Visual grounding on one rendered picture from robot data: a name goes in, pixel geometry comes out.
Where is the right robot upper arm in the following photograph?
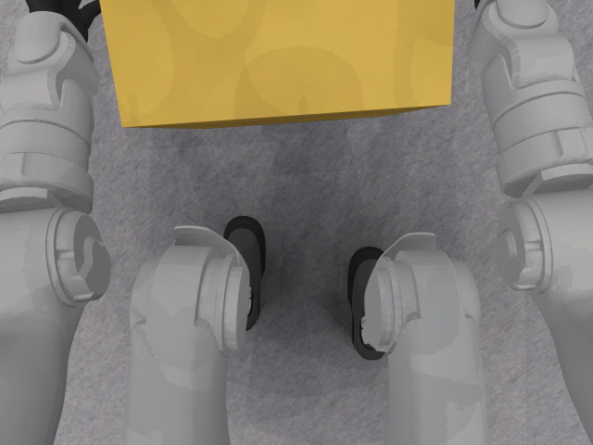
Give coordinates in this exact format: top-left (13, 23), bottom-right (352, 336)
top-left (494, 188), bottom-right (593, 445)

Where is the right robot shin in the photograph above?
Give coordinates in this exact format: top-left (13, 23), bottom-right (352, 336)
top-left (361, 233), bottom-right (481, 352)

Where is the robot left forearm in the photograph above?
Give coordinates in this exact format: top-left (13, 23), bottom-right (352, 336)
top-left (0, 11), bottom-right (100, 215)

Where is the carton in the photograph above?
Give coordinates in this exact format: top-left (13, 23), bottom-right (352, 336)
top-left (99, 0), bottom-right (455, 129)

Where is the robot right forearm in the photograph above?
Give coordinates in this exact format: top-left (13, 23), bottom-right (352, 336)
top-left (467, 0), bottom-right (593, 198)

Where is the left robot upper arm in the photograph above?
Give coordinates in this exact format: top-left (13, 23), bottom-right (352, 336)
top-left (0, 207), bottom-right (111, 445)

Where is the left robot thigh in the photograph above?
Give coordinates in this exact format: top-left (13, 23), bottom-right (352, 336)
top-left (123, 246), bottom-right (249, 445)

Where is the robot left hand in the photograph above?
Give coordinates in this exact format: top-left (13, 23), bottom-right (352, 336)
top-left (25, 0), bottom-right (101, 43)

